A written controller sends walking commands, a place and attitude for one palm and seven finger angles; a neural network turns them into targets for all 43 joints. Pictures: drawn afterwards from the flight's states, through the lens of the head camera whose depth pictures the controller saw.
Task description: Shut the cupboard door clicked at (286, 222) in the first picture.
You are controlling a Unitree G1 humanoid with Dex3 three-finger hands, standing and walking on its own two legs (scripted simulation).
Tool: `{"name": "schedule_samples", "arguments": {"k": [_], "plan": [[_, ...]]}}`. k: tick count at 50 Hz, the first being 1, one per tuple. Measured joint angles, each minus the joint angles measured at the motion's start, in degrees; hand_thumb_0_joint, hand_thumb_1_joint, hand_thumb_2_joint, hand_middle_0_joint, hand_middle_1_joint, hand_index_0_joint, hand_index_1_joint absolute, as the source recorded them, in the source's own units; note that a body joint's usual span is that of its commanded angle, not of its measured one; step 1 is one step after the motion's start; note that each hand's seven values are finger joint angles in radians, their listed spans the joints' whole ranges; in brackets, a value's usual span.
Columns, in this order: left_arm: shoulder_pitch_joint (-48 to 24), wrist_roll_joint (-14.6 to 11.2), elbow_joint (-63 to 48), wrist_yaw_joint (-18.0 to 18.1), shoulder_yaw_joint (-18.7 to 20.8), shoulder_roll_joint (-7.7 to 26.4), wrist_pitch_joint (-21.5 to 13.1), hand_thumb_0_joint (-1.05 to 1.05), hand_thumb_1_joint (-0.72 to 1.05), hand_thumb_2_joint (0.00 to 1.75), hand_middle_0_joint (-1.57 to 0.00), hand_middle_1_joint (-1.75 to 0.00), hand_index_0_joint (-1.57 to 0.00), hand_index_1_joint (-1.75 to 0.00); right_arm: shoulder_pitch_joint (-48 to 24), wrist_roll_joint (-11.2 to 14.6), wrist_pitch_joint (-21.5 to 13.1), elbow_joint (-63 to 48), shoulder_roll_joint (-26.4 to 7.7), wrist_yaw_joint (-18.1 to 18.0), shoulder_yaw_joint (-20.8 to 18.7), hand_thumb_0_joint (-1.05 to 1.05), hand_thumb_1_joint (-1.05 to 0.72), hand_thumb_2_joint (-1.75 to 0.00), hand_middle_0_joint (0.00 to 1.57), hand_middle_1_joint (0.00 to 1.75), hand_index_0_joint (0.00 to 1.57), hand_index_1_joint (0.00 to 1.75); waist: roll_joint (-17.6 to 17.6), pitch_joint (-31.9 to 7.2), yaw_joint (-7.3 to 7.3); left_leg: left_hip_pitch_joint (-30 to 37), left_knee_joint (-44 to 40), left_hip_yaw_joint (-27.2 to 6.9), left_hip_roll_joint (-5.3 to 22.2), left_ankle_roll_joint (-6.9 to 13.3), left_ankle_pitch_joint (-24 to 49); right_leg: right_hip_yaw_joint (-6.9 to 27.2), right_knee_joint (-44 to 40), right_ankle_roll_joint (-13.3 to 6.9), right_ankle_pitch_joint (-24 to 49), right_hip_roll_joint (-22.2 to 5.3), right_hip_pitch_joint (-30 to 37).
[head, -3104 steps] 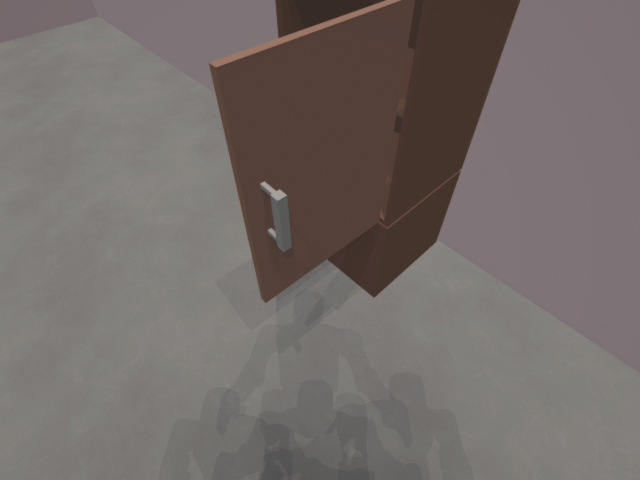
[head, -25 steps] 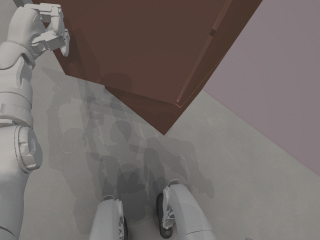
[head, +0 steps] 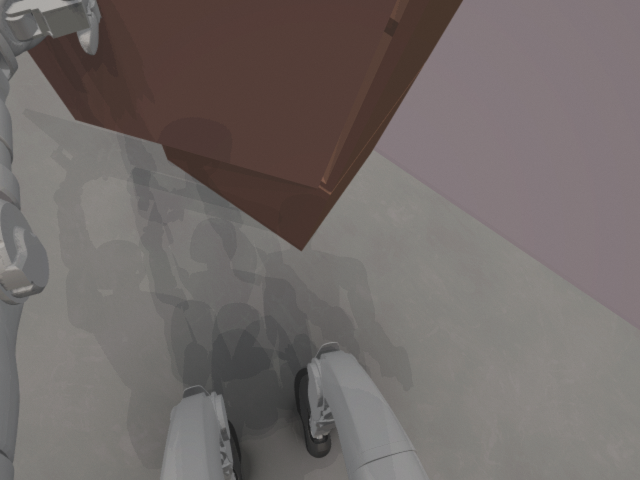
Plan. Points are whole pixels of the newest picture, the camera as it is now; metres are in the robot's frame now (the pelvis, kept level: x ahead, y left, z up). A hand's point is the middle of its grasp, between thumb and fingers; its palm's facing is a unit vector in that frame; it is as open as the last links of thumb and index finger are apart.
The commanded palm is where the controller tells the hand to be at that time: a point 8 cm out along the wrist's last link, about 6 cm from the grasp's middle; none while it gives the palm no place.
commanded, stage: pull the fist back off the door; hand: left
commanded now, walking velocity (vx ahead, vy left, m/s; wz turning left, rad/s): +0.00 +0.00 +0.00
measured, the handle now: out of the picture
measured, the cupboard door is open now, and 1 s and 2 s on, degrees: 21 18 18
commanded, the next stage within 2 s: draw the hand back to the body in 0.92 s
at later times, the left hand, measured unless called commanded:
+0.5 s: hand (92, 12) +0.58 +0.12 +0.10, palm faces +0.07 -1.00 -0.04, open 3.1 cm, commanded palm +0.53 +0.16 +0.10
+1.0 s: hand (105, 94) +0.50 +0.11 +0.10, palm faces +0.05 -1.00 -0.05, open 3.2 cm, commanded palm +0.47 +0.16 +0.10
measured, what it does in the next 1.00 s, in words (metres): stands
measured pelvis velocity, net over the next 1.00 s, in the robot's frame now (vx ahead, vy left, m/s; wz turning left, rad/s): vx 0.01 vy -0.01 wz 0.05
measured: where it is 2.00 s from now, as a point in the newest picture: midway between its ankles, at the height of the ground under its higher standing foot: (274, 454)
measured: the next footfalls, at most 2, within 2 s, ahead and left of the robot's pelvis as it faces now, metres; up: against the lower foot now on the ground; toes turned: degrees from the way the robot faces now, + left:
none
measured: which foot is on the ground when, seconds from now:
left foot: down 0.00-1.00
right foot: down 0.00-1.00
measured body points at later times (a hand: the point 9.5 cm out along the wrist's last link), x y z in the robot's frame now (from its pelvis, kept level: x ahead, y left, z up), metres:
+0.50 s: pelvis +0.01 -0.01 +0.04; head +0.18 +0.00 +0.45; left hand +0.57 +0.17 +0.11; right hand -0.03 -0.25 -0.07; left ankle +0.01 +0.10 -0.60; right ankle +0.07 -0.11 -0.60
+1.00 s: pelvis +0.01 -0.01 +0.04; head +0.14 +0.00 +0.48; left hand +0.49 +0.17 +0.11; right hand +0.08 -0.27 -0.08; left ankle +0.01 +0.10 -0.60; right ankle +0.07 -0.11 -0.60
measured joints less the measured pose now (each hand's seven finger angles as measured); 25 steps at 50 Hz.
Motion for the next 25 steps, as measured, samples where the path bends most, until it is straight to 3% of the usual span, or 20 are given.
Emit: {"name": "schedule_samples", "arguments": {"k": [3, 4, 6, 8, 10, 12, 15, 20, 25], "plan": [[-1.72, 0.27, 0.19, 0.01, -0.88, 0.50, 0.91, 0.00, 0.87, 0.92, -1.29, -1.50, -1.30, -1.50, -0.10, -0.16, -0.30, 0.39, -0.02, 0.05, -0.08, 0.00, -0.90, -0.89, 0.21, 0.30, 0.20, 0.30, -0.08, 0.02, -0.39, -1.12, 0.72, -0.35, 0.03, -0.10, -0.05, -0.33, 0.49, -0.14, 0.00, 0.00, -0.93], [-1.80, 0.22, 0.00, 1.32, 0.69, -0.14, 1.41, 0.01, 0.86, 0.92, -1.29, -1.50, -1.30, -1.50, 0.30, -0.51, -0.26, 0.01, -0.12, 0.14, -0.18, 0.00, -0.90, -0.90, 0.20, 0.30, 0.20, 0.30, 0.15, -0.23, -0.24, -1.62, 0.90, -0.52, 0.08, -0.14, -0.06, -0.48, 0.52, -0.16, 0.04, 0.05, -1.32], [-1.19, -0.75, -0.87, 8.19, 3.96, -2.43, 1.81, 0.01, 0.83, 0.91, -1.30, -1.50, -1.30, -1.50, 1.31, -1.34, -0.22, -0.99, -0.22, 1.10, -0.43, 0.00, -0.90, -0.90, 0.20, 0.30, 0.20, 0.30, 0.54, -0.59, 0.29, -2.17, 0.89, -0.67, 0.12, -0.23, 0.06, -0.62, 0.31, -0.14, 0.22, 0.09, -1.73], [0.21, -1.22, -2.80, 17.30, 6.47, -5.36, 1.25, 0.02, 0.82, 0.90, -1.30, -1.50, -1.30, -1.50, 2.15, -2.28, -0.04, -1.76, 0.21, 2.65, -0.67, 0.00, -0.90, -0.90, 0.20, 0.30, 0.20, 0.30, 0.33, -0.57, 0.89, -1.81, 0.26, -0.47, 0.13, -0.32, 0.38, -0.43, -0.19, -0.10, 0.51, 0.12, -1.48], [2.49, 0.66, -5.32, 25.45, 6.66, -8.28, -0.65, 0.02, 0.83, 0.89, -1.29, -1.50, -1.30, -1.50, 2.87, -3.26, 0.08, -2.19, 0.74, 4.48, -0.98, 0.00, -0.90, -0.90, 0.20, 0.30, 0.20, 0.30, 0.40, -0.65, 1.36, -1.27, -0.67, -0.36, 0.03, -0.41, 0.81, -0.32, -0.94, -0.08, 0.81, 0.06, -0.99], [4.79, 3.12, -6.62, 30.51, 6.00, -10.38, -2.92, 0.02, 0.85, 0.89, -1.29, -1.50, -1.30, -1.50, 3.19, -3.78, 0.57, -2.12, 1.35, 5.99, -1.18, 0.00, -0.90, -0.90, 0.20, 0.30, 0.20, 0.30, 0.45, -0.66, 1.60, -0.21, -1.74, -0.17, -0.09, -0.48, 1.19, -0.14, -1.72, -0.11, 1.01, -0.01, -0.07], [7.28, 4.36, -6.19, 31.99, 5.33, -12.29, -4.99, 0.02, 0.87, 0.90, -1.29, -1.50, -1.30, -1.50, 3.27, -3.61, 1.75, -1.53, 2.16, 6.99, -1.24, 0.00, -0.90, -0.90, 0.20, 0.30, 0.20, 0.30, 0.45, -0.62, 1.71, 2.10, -3.54, 0.11, -0.18, -0.56, 1.62, 0.13, -3.07, -0.17, 1.19, 0.00, 2.01], [10.88, 3.10, -4.83, 30.42, 7.16, -13.73, -7.18, 0.02, 0.89, 0.90, -1.29, -1.50, -1.30, -1.50, 3.75, -2.94, 2.74, -1.64, 2.43, 6.61, -1.37, 0.00, -0.90, -0.90, 0.20, 0.30, 0.20, 0.30, 0.70, -0.87, 1.76, 6.62, -6.91, 0.71, -0.04, -0.65, 2.26, 0.68, -5.87, -0.24, 1.66, 0.33, 6.10], [15.49, 1.61, -5.30, 30.08, 6.51, -15.46, -10.91, 0.02, 0.90, 0.90, -1.29, -1.50, -1.30, -1.50, 4.59, -2.55, 3.18, -1.94, 1.76, 6.46, -2.27, 0.00, -0.90, -0.90, 0.20, 0.30, 0.20, 0.30, 0.69, -1.42, 3.34, 10.98, -9.64, 1.54, -0.14, -0.71, 2.56, 1.48, -7.67, -0.20, 1.62, 0.40, 9.83]]}}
